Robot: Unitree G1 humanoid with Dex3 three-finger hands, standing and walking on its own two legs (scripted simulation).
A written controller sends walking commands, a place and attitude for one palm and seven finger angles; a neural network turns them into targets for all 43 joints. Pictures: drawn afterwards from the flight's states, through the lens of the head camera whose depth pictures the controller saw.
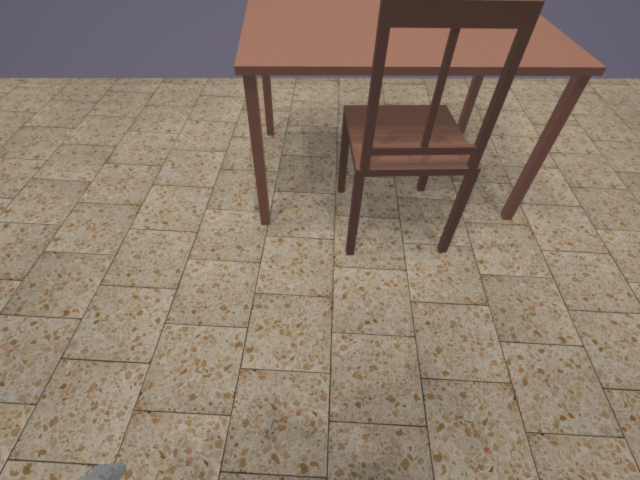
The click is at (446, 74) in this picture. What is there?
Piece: chair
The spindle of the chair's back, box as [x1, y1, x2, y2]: [421, 28, 459, 147]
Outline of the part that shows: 459,28 450,29 421,142 422,147 427,147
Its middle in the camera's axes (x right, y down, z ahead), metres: +0.34 -0.42 +1.12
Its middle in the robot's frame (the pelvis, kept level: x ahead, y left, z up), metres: +1.13 -0.28 -0.06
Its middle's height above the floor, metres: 0.71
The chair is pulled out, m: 0.00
